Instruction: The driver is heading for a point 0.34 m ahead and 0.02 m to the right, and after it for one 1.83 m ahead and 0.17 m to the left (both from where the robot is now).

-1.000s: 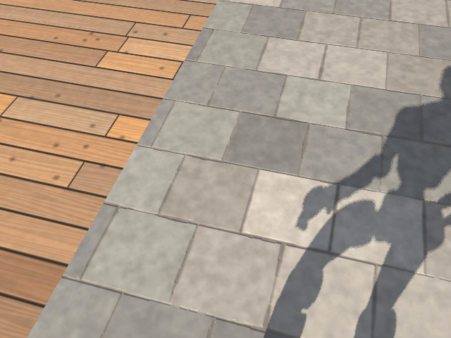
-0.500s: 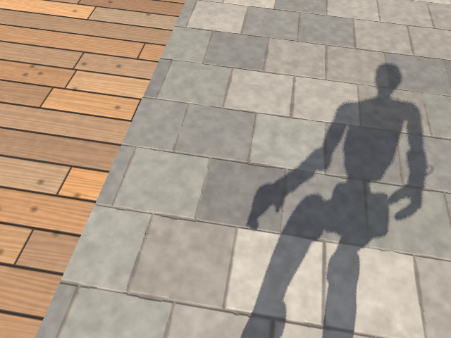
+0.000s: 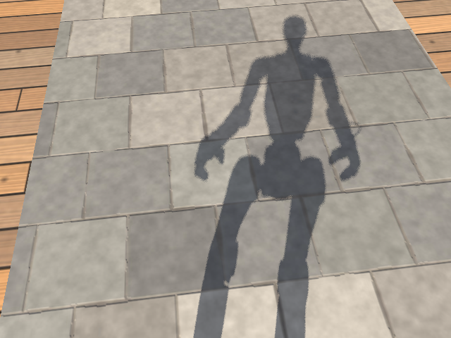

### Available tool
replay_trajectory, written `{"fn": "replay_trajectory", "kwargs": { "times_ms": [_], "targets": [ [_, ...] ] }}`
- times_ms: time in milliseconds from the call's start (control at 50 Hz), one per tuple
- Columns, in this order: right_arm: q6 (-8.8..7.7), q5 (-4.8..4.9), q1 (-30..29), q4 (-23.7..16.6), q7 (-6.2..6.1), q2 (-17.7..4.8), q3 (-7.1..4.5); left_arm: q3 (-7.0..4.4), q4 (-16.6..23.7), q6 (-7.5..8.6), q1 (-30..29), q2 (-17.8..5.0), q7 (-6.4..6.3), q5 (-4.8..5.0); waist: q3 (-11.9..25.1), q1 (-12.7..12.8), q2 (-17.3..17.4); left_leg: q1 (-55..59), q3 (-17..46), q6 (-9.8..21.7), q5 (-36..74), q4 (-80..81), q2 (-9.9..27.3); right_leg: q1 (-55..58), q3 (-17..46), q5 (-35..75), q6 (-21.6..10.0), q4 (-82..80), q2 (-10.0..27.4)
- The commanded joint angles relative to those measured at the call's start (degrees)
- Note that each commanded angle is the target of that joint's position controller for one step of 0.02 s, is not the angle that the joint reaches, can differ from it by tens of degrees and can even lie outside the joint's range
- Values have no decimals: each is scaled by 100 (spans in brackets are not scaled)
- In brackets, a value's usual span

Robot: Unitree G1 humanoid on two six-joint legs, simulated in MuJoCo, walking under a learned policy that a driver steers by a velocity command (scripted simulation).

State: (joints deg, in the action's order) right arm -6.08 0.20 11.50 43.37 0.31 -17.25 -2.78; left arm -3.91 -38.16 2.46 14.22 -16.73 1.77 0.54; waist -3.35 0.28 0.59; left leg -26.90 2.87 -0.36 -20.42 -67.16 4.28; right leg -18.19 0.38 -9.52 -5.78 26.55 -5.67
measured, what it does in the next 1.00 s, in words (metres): walks ahead: left foot, then right foot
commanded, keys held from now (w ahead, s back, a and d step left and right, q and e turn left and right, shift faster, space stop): w+e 0.34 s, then w+q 0.60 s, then q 0.06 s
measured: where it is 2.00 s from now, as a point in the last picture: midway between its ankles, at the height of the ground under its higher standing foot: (223, 232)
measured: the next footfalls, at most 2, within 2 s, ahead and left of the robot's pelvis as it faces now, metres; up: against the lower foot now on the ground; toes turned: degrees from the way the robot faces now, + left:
left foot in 0.30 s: +0.36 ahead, +0.14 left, +0.00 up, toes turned -15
right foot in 0.76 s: +0.52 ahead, -0.14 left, +0.00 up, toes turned -5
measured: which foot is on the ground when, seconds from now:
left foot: up 0.00-0.28, down 0.30-0.76, up 0.78-1.00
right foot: down 0.00-0.32, up 0.34-0.74, down 0.76-1.00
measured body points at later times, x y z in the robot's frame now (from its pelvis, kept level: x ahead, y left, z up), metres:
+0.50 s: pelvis +0.27 +0.06 +0.01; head +0.30 +0.06 +0.45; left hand +0.47 +0.29 -0.10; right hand +0.29 -0.23 -0.10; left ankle +0.32 +0.15 -0.74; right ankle +0.22 -0.08 -0.66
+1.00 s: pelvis +0.50 -0.03 +0.01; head +0.52 -0.04 +0.46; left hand +0.59 +0.25 -0.10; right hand +0.63 -0.32 -0.10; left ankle +0.56 +0.12 -0.66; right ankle +0.48 -0.14 -0.74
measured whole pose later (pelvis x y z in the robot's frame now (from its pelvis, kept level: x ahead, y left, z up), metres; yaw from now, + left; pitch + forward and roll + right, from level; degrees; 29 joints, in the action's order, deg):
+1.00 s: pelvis +0.50 -0.03 +0.01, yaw +0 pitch +1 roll -2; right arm -1.3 1.3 13.7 42.0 0.1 -18.8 -4.5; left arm -3.8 -43.6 5.3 16.2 -14.8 0.4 -0.6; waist -1.2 1.7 3.2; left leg -35.7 3.5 -1.1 -14.0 -60.8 4.5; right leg -7.5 -5.8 -11.4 -1.5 18.0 -1.1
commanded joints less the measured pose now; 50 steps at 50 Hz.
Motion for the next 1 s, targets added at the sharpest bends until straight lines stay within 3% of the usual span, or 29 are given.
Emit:
{"fn": "replay_trajectory", "kwargs": {
  "times_ms": [20,120,180,260,280,300,320,340,360,380,400,420,440,480,540,580,680,720,740,760,780,800,820,840,860,880,940,1000],
  "targets": [
    [20,-105,214,-353,-22,-587,-175,-190,452,137,-152,-723,-89,-16,565,-197,-228,-762,79,-233,403,525,218,740,1795,1602,-1199,-1354,1473],
    [47,-92,-857,-630,-11,-260,-24,-256,262,78,207,-938,-239,48,331,183,-462,-368,-46,-444,2111,2722,-141,154,1238,956,-803,-1280,1000],
    [-12,15,-1270,-756,62,-377,-47,-281,130,35,499,-1001,-257,87,340,361,-570,-46,52,-407,2497,3413,-338,299,1589,362,-678,-1097,1136],
    [-108,55,-995,-743,112,-703,-199,-279,94,-7,478,-912,-285,84,382,109,-811,393,230,-113,1770,3818,-339,782,2288,25,-477,-413,1388],
    [-131,44,-606,-635,96,-750,-254,-250,115,-24,417,-805,-283,73,479,-108,-833,892,133,15,1675,3999,-362,729,2287,69,-363,-108,1259],
    [-161,-25,-39,-541,58,-909,-336,-158,146,-17,446,-542,-267,45,876,-379,-688,1840,299,230,1539,4060,-84,495,2048,84,-164,707,951],
    [-157,-85,760,-473,10,-1224,-409,-13,221,-13,672,-132,-256,-67,1691,-575,240,3266,1398,540,1113,4090,986,-230,1424,-1192,86,2460,476],
    [-78,-133,1061,-270,68,-1599,-496,24,456,41,1285,-90,-256,177,2027,-202,2295,4415,4328,1409,-850,4950,2033,-2216,896,-2615,326,4148,22],
    [-81,-32,846,-364,117,-1008,-366,-75,189,45,1224,-649,-285,212,1445,-344,1325,3991,4411,1325,-1861,5267,1840,-2674,1150,-2193,422,4759,376],
    [-47,-14,700,-343,111,-709,-281,-120,209,31,701,-805,-276,149,872,-433,814,3419,3449,1132,-1442,5239,1569,-2719,1010,-1680,437,4839,520],
    [-15,-62,481,-348,123,-613,-229,-105,263,30,365,-735,-283,66,574,-345,380,2826,2752,1077,-607,5245,1278,-2521,840,-1352,455,4675,672],
    [8,-74,347,-296,124,-509,-188,-105,347,66,110,-666,-270,-14,338,-269,345,2423,2317,1150,50,5311,1060,-2456,772,-1121,453,4328,824],
    [10,-95,289,-278,113,-460,-150,-89,373,92,98,-564,-234,-21,282,-134,486,2130,2012,1162,541,5412,885,-2191,656,-951,450,4054,986],
    [0,-20,344,-223,106,-429,-136,-44,364,130,94,-391,-203,-40,363,-74,607,2005,1707,1304,1281,5528,723,-1970,442,-886,516,3523,1018],
    [42,79,498,-122,41,-718,-220,68,525,206,-451,-174,-185,-95,321,-185,472,1907,1364,1409,1861,5658,674,-1824,272,-484,660,2241,994],
    [99,106,609,-55,-1,-842,-256,118,561,257,-823,-95,-142,-60,287,-294,465,1712,1106,1326,1917,5653,551,-1419,208,130,738,1394,857],
    [231,170,1066,113,-43,-902,-276,56,669,366,-1401,-312,-45,43,260,-423,521,1718,1351,1160,1615,5360,655,-642,262,728,750,352,603],
    [277,178,1020,109,-72,-927,-290,-17,614,409,-1189,-441,-47,51,320,-187,560,1672,1500,997,1438,5063,661,-26,258,690,609,-24,599],
    [289,158,1017,99,-80,-827,-263,-85,496,414,-834,-544,-79,32,471,4,531,1517,1446,874,1520,4735,500,609,204,613,498,-183,605],
    [274,112,945,41,-73,-608,-191,-182,393,421,-245,-753,-138,-32,829,325,415,1138,1234,677,1559,3907,174,1565,459,480,296,-204,949],
    [246,-31,920,-130,-73,-178,-49,-285,283,389,715,-1156,-205,-107,1655,691,-482,256,685,410,241,2085,-286,2967,1564,326,-48,-147,2113],
    [175,154,1479,-331,-88,-65,-10,-349,147,295,901,-1411,-151,-139,2005,390,-2098,-1340,275,236,-1400,635,-660,3751,3771,-1202,-754,-800,3061],
    [197,242,1291,-197,-112,-613,-151,-233,160,299,709,-899,-122,-78,1359,461,-1294,-1826,543,188,-1088,-86,-325,3257,3752,-2029,-697,-1051,2867],
    [225,231,921,-247,-95,-756,-214,-149,160,306,467,-627,-123,-39,798,439,-978,-1951,510,187,-583,-231,-188,2724,2941,-1686,-536,-1114,2650],
    [266,190,836,-211,-94,-660,-216,-88,160,318,164,-466,-107,-66,578,278,-677,-1747,446,132,-170,-187,-25,2240,2346,-1017,-447,-1239,2392],
    [301,145,715,-249,-76,-590,-229,-58,114,321,-46,-326,-95,-90,359,171,-661,-1659,429,90,95,-22,94,1878,1890,-470,-437,-1373,2220],
    [416,150,591,-359,-11,-300,-196,-98,-28,403,-228,-345,-116,-110,210,-10,-705,-1352,316,-15,577,202,261,1315,949,578,-444,-1710,2040],
    [461,62,266,-583,13,-207,-169,-175,-155,394,-357,-566,-184,-118,72,-84,-496,-1294,164,-184,1029,1041,206,1163,134,2536,-497,-1605,2017]
  ]
}}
